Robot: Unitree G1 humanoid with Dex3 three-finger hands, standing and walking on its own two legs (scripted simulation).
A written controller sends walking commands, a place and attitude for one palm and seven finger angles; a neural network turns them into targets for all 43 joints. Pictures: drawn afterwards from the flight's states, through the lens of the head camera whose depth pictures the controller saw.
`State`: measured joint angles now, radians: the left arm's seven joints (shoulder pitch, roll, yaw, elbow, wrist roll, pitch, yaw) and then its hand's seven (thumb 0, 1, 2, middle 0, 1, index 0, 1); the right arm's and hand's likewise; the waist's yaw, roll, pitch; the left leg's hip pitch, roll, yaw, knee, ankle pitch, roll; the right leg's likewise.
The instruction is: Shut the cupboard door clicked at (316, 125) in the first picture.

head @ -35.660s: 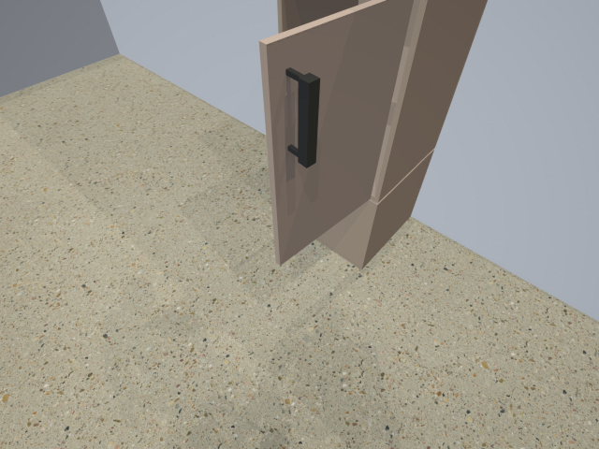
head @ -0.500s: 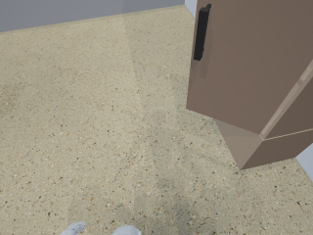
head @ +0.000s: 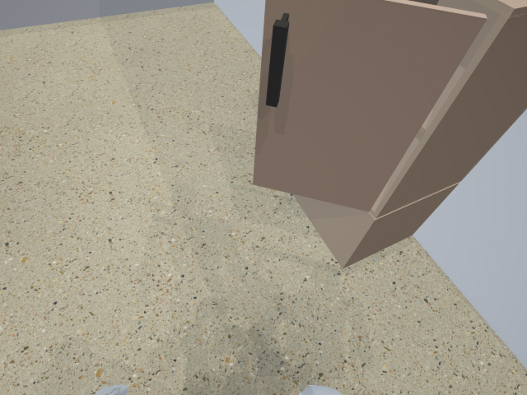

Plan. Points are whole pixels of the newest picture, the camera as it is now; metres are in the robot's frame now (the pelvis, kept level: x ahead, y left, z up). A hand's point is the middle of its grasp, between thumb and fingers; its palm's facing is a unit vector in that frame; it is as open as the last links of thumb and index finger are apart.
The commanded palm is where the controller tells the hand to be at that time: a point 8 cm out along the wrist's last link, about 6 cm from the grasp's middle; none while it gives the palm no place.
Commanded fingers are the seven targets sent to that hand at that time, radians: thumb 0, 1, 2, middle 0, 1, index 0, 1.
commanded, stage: turn to face it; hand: left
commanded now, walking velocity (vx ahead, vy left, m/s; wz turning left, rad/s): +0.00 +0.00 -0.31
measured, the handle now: (278, 62) +0.71 +0.02 +0.11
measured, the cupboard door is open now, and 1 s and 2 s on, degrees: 50 50 50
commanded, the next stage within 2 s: take the last steps up to it in 0.14 s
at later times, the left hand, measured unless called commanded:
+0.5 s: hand out of the picture +0.11 +0.17 -0.19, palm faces -0.12 -0.98 -0.16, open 7.4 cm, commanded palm none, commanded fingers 0.00 0.90 0.90 -0.20 -0.30 -0.20 -0.30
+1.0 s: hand (229, 309) +0.29 +0.07 -0.17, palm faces -0.18 -0.96 -0.21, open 7.3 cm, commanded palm none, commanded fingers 0.00 0.90 0.90 -0.20 -0.30 -0.20 -0.30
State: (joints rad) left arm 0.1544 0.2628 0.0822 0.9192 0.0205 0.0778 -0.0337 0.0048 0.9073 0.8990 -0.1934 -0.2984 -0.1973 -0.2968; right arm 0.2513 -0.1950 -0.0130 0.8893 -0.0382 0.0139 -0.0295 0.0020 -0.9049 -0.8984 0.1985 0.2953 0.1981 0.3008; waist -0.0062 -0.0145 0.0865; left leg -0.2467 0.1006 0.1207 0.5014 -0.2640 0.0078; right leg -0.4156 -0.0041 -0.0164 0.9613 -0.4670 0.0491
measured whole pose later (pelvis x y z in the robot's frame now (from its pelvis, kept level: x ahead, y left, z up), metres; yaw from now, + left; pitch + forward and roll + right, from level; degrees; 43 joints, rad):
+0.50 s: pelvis +0.05 +0.00 -0.01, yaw -8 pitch +0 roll -1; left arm 0.25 0.20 0.06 1.02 0.02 0.02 -0.01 0.00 0.90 0.90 -0.20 -0.30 -0.20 -0.30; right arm 0.29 -0.20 -0.04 0.98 -0.04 -0.02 -0.01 0.00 -0.91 -0.90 0.20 0.29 0.19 0.30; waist -0.02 -0.03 0.01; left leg -0.30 0.04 0.09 0.60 -0.29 0.01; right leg -0.22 0.01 0.03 0.65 -0.46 -0.02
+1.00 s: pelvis +0.17 -0.09 -0.01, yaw -12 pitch +0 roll +0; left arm 0.17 0.15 0.06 1.04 0.02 -0.05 0.01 -0.01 0.93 0.90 -0.20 -0.30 -0.20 -0.30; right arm 0.37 -0.15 -0.04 1.11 -0.02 0.00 -0.01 0.00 -0.91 -0.90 0.20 0.29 0.20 0.30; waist -0.04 0.03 0.08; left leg -0.32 0.07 0.05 1.06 -0.49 0.01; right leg -0.27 0.00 -0.08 0.52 -0.24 -0.05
